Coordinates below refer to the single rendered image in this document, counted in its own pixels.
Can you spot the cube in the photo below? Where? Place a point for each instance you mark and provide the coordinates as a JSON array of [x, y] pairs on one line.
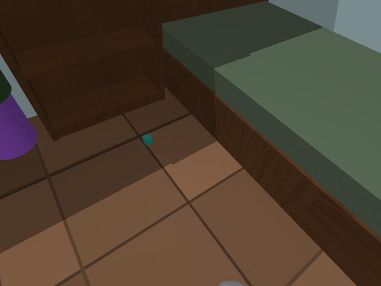
[[147, 139]]

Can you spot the bed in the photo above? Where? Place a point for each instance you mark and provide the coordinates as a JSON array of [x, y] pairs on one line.
[[297, 105]]

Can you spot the bookshelf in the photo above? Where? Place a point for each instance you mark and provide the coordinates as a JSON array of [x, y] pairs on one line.
[[82, 62]]

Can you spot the potted plant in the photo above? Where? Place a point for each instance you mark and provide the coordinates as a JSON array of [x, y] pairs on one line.
[[17, 135]]

